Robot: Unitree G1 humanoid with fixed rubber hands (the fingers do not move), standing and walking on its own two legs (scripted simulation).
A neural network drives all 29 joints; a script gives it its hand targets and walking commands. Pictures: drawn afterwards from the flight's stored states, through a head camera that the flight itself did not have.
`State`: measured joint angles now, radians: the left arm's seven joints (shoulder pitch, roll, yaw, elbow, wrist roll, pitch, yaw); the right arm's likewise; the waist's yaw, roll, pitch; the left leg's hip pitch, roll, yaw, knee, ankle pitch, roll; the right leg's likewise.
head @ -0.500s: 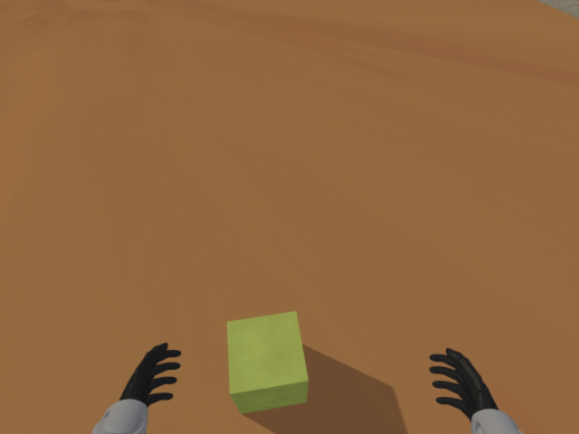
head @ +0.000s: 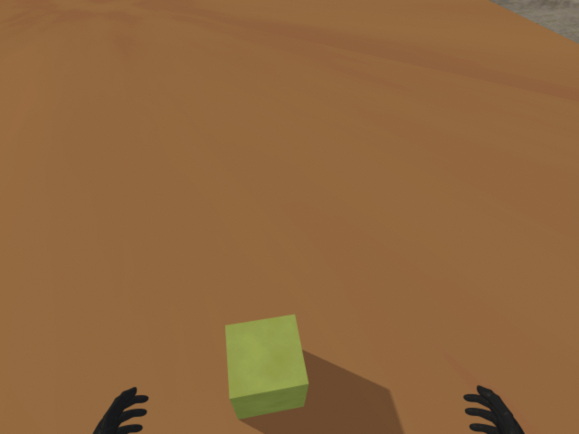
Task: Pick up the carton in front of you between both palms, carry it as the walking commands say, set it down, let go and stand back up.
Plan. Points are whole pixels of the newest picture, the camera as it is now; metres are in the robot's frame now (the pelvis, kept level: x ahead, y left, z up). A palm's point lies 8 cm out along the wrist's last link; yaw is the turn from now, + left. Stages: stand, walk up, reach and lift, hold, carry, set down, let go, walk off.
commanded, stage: stand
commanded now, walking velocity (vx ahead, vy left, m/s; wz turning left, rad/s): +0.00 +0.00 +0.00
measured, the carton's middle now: (266, 367) +0.40 +0.08 -0.64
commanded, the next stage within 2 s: none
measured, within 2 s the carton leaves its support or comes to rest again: neither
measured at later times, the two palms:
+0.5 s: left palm out of the picture +0.07 +0.29 -0.10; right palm out of the picture +0.08 -0.28 -0.09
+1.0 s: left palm out of the picture +0.04 +0.29 -0.10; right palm out of the picture +0.06 -0.30 -0.10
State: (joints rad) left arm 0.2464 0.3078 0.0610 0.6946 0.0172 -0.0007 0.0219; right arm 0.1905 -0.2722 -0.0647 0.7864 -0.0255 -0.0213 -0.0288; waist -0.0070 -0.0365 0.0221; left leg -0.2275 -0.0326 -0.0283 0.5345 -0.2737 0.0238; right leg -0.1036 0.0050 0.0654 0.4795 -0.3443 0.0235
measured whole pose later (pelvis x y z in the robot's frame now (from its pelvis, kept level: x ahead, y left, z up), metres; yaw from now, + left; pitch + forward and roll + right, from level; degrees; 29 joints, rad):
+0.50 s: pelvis -0.02 +0.00 +0.00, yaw +1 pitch -3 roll +0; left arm 0.26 0.33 0.04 0.81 0.01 -0.01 0.03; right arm 0.18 -0.30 -0.05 0.90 -0.01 -0.02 -0.03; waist -0.01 -0.03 0.03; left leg -0.21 -0.04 -0.04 0.48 -0.22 0.02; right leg -0.09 0.00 0.06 0.44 -0.30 0.03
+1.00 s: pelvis -0.03 +0.00 +0.01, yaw +1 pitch -3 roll +0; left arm 0.24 0.35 0.03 0.90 0.00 -0.02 0.03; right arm 0.16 -0.32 -0.03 0.98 0.00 -0.02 -0.02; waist -0.01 -0.02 0.04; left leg -0.19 -0.03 -0.05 0.42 -0.17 0.02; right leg -0.08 0.00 0.05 0.40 -0.26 0.02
